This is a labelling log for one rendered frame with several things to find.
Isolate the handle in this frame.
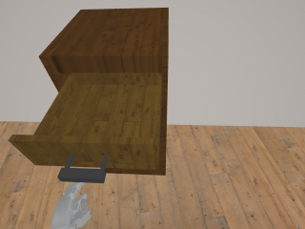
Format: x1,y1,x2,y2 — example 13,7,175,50
57,155,108,183

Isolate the left robot hand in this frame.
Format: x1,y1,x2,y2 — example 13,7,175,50
51,182,91,229

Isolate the drawer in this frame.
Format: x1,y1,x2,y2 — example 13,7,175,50
9,73,162,170

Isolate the cabinet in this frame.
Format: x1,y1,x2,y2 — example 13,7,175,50
38,8,169,176

